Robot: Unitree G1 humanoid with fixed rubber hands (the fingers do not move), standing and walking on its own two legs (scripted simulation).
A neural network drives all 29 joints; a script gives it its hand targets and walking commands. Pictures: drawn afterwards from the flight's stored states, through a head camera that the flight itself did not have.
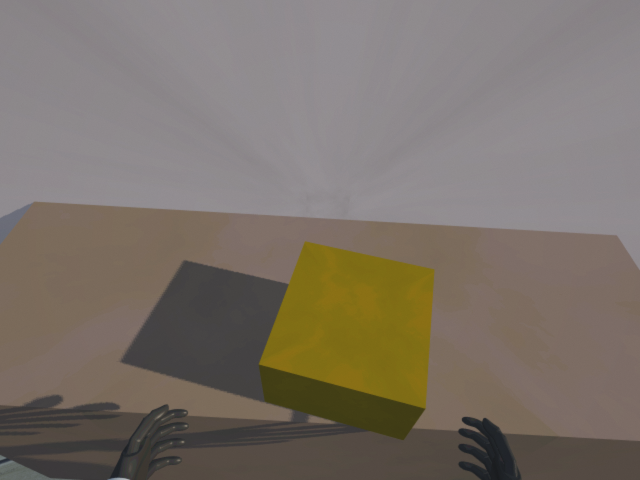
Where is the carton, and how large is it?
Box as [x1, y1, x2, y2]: [259, 241, 433, 439]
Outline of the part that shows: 305,241 259,362 265,401 403,439 425,408 433,269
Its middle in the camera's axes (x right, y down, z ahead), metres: +0.06 +0.16 +0.66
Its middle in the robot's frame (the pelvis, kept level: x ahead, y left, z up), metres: +0.38 -0.03 -0.12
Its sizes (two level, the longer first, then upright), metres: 0.241 0.231 0.142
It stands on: a pedestal, 0.59 m high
